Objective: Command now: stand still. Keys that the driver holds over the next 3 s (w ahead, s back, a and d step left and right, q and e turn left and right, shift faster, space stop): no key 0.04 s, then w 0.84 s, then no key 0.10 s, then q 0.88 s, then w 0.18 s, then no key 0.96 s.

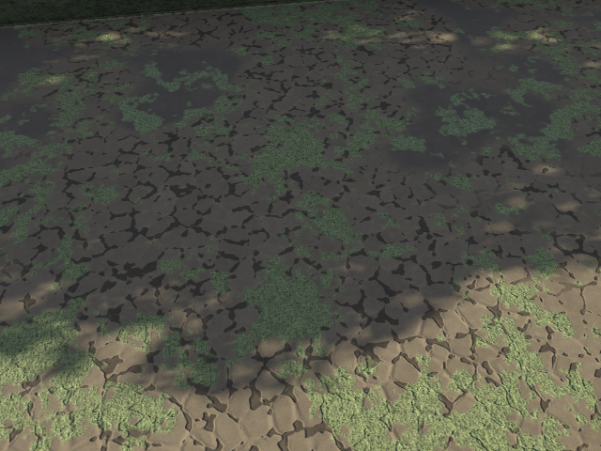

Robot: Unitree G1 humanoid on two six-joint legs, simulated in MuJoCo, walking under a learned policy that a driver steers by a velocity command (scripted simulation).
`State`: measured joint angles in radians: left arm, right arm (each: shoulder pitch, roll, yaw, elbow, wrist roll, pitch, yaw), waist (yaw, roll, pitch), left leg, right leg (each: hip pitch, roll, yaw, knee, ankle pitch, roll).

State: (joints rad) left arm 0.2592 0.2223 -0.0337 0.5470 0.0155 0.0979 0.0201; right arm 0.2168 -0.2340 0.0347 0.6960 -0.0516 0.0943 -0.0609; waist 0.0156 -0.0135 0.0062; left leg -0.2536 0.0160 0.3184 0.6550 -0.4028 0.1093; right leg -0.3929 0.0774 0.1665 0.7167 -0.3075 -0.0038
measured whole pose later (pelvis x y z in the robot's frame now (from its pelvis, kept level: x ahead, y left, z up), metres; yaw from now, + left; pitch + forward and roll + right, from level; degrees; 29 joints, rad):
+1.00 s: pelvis +0.02 -0.02 +0.00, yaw -1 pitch -2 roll +0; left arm 0.11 0.15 -0.05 0.68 0.00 0.08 0.03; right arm 0.23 -0.15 0.06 0.61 -0.03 0.07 0.00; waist 0.02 0.01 -0.02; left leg -0.20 0.07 0.31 0.68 -0.45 0.06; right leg -0.33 0.08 0.06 0.70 -0.33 -0.04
